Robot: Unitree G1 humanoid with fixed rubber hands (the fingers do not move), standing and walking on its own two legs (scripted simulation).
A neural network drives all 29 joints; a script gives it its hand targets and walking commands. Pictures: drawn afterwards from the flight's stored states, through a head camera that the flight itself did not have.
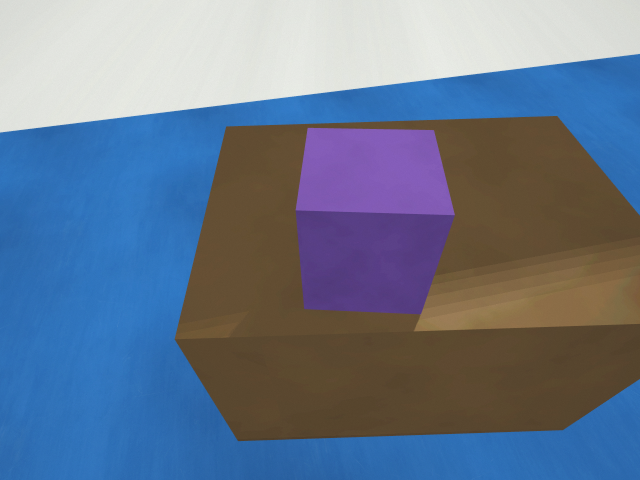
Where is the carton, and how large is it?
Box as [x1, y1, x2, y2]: [296, 128, 454, 313]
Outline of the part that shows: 308,128 296,204 296,220 304,308 420,313 454,215 433,130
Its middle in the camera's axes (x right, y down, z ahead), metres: +0.08 -0.02 +0.67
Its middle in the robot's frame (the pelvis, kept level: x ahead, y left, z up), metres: +0.53 -0.07 -0.01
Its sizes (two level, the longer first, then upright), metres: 0.210 0.200 0.250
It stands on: a pedestal, 0.64 m high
